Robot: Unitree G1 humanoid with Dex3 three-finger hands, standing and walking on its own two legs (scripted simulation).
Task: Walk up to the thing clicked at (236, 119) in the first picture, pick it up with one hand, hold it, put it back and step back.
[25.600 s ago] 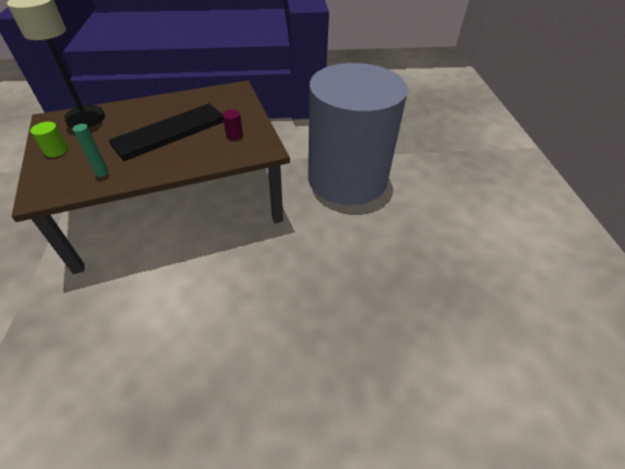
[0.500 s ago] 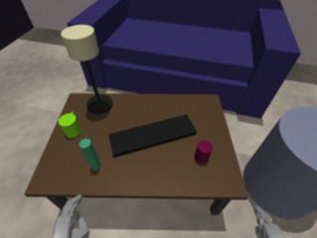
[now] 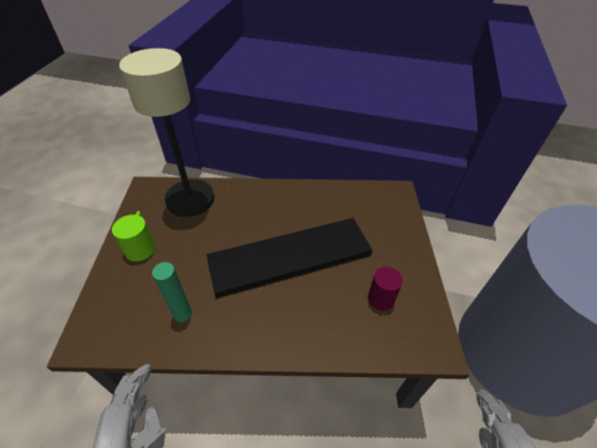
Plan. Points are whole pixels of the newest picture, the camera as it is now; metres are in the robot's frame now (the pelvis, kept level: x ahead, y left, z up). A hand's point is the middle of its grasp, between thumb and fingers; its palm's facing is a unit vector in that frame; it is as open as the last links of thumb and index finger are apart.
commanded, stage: home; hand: right
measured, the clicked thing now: (384, 289) +0.56 -0.18 -0.30
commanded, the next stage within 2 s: stand in 0.74 s
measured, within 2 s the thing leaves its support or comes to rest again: neither
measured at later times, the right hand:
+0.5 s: hand out of the picture +0.14 -0.21 -0.09, palm faces -0.03 +0.94 -0.33, open 17.5 cm
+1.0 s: hand out of the picture +0.03 -0.26 -0.10, palm faces +0.00 +0.93 -0.36, open 16.4 cm
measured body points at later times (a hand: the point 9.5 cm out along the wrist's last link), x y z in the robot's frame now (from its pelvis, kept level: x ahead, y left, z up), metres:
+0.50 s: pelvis -0.01 +0.00 +0.02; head +0.01 -0.01 +0.47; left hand +0.13 +0.27 -0.08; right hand +0.14 -0.26 -0.06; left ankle -0.02 +0.13 -0.68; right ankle +0.01 -0.12 -0.68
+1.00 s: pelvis -0.02 -0.01 +0.06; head -0.02 +0.00 +0.51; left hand +0.06 +0.27 -0.08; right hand +0.03 -0.30 -0.07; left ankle -0.02 +0.13 -0.68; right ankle +0.01 -0.12 -0.68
